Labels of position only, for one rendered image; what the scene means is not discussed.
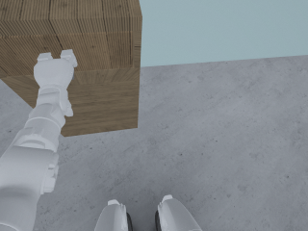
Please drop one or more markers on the cabinet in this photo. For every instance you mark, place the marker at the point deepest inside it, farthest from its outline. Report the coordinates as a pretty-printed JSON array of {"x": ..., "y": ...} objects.
[{"x": 102, "y": 100}]

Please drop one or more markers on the robot left upper arm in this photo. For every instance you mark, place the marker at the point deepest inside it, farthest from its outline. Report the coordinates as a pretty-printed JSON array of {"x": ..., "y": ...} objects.
[{"x": 26, "y": 174}]

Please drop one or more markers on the robot left hand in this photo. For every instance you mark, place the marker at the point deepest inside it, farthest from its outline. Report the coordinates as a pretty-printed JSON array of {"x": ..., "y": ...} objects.
[{"x": 49, "y": 71}]

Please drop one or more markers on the drawer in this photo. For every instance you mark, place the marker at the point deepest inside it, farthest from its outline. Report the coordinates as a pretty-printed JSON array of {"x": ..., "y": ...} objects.
[{"x": 93, "y": 51}]

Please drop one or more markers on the robot right thigh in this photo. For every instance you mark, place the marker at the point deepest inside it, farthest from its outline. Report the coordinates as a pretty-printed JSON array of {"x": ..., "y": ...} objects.
[{"x": 176, "y": 217}]

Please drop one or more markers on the right robot shin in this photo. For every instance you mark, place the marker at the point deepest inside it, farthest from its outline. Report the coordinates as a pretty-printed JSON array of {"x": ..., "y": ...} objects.
[{"x": 166, "y": 197}]

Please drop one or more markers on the left robot forearm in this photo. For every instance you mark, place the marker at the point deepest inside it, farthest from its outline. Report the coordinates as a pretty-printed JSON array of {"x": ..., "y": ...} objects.
[{"x": 45, "y": 122}]

